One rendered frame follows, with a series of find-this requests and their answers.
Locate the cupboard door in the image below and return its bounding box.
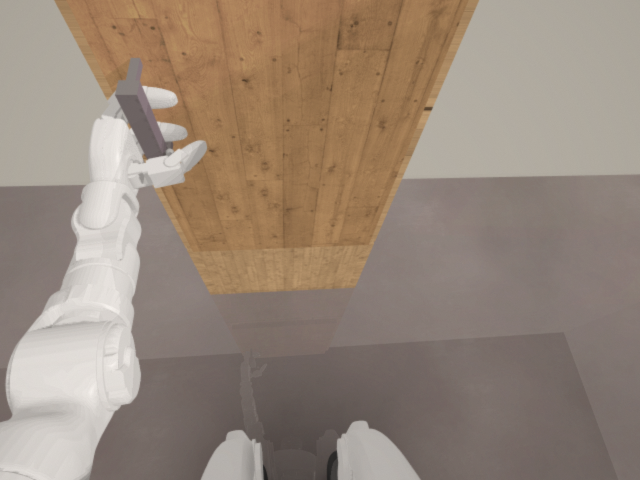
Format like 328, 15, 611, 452
66, 0, 468, 252

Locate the robot left hand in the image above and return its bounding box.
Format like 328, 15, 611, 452
88, 86, 207, 196

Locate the left robot upper arm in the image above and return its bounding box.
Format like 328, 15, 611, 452
0, 320, 141, 480

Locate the left robot shin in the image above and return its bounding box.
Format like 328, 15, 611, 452
226, 430, 249, 441

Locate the handle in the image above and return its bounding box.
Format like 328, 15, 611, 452
115, 58, 173, 160

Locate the robot right thigh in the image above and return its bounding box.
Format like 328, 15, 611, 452
337, 429, 421, 480

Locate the robot left forearm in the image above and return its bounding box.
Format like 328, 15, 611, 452
6, 181, 141, 414

